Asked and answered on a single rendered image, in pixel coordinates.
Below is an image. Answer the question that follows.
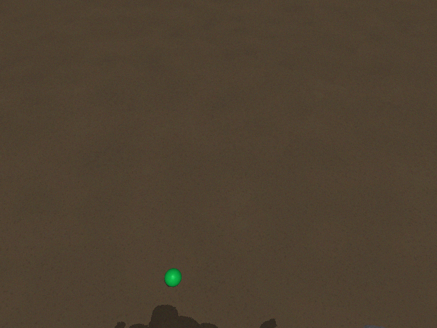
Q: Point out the ball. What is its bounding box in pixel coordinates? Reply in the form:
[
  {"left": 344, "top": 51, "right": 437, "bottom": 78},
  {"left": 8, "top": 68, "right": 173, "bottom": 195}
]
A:
[{"left": 165, "top": 269, "right": 182, "bottom": 287}]

